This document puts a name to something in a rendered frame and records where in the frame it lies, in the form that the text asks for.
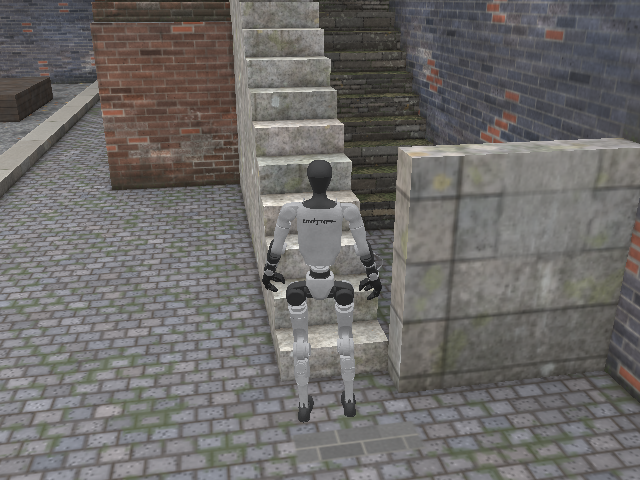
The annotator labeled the robot left hand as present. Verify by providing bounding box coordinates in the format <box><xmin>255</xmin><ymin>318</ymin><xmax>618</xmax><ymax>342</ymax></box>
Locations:
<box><xmin>262</xmin><ymin>272</ymin><xmax>285</xmax><ymax>292</ymax></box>

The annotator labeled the robot right upper arm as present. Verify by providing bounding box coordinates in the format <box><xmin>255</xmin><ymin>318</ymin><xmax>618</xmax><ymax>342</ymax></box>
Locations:
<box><xmin>341</xmin><ymin>203</ymin><xmax>370</xmax><ymax>257</ymax></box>

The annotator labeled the robot head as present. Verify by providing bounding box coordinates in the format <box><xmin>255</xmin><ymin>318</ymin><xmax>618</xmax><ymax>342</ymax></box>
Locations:
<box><xmin>302</xmin><ymin>160</ymin><xmax>337</xmax><ymax>209</ymax></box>

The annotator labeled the left robot forearm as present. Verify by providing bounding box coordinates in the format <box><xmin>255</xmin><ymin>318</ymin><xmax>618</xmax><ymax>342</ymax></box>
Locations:
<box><xmin>264</xmin><ymin>239</ymin><xmax>281</xmax><ymax>276</ymax></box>

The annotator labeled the right robot forearm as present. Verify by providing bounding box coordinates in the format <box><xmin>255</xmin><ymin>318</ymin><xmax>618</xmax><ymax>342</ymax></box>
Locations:
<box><xmin>360</xmin><ymin>240</ymin><xmax>379</xmax><ymax>281</ymax></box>

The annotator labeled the robot left upper arm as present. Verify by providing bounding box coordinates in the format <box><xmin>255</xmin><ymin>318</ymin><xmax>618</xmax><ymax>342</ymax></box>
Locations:
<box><xmin>271</xmin><ymin>202</ymin><xmax>299</xmax><ymax>255</ymax></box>

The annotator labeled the right robot shin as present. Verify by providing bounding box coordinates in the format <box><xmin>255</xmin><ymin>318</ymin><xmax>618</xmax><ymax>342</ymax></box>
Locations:
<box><xmin>340</xmin><ymin>338</ymin><xmax>355</xmax><ymax>403</ymax></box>

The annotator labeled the robot right hand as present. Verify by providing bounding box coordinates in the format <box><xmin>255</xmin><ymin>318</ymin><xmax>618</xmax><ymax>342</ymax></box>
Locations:
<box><xmin>359</xmin><ymin>277</ymin><xmax>382</xmax><ymax>300</ymax></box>

